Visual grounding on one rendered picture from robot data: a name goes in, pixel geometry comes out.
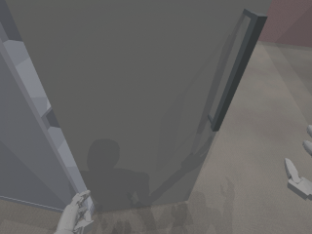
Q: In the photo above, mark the robot left hand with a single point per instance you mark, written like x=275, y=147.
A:
x=72, y=213

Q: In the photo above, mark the fridge door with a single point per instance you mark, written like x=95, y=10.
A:
x=131, y=83

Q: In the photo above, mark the handle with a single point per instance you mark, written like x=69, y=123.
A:
x=252, y=34

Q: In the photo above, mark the robot right hand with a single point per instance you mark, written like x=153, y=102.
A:
x=300, y=186

